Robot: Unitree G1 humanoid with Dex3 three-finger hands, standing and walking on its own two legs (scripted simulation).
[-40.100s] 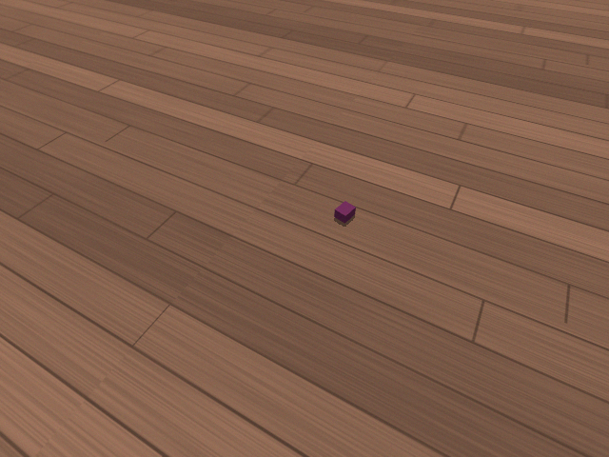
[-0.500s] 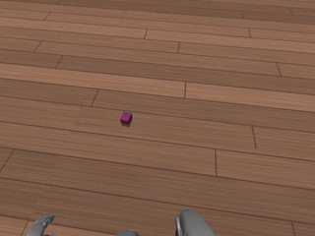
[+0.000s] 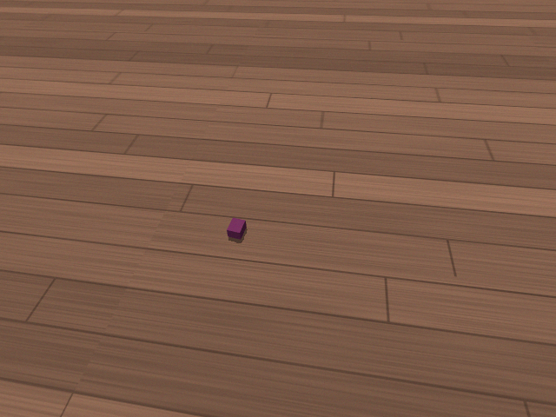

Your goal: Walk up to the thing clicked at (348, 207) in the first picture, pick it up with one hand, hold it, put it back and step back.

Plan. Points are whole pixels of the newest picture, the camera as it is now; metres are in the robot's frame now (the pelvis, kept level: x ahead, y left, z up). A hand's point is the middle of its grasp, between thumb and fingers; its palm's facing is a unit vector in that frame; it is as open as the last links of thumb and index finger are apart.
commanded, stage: step back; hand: left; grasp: from above
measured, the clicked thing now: (236, 228) +1.04 +0.24 -0.74
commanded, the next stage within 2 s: stand in 0.72 s
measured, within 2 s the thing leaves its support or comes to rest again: neither
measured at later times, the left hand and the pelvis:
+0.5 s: hand out of the picture +0.13 +0.25 -0.14, palm faces +0.03 -0.93 -0.36, open 7.4 cm; pelvis +0.04 -0.01 +0.00, yaw +1 degrees
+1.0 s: hand out of the picture +0.14 +0.26 -0.14, palm faces +0.00 -0.94 -0.33, open 7.4 cm; pelvis +0.06 +0.01 +0.02, yaw +0 degrees
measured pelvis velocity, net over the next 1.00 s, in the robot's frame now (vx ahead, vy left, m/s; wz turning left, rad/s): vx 0.06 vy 0.01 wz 0.00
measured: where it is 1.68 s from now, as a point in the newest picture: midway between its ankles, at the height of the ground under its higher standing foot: outside the picture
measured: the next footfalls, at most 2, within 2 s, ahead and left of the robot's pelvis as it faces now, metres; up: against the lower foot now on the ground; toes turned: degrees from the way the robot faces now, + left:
right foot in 0.28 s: +0.09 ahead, -0.13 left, +0.00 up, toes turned -2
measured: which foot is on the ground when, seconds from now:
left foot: down 0.00-1.00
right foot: down 0.00-0.04, up 0.06-0.26, down 0.28-1.00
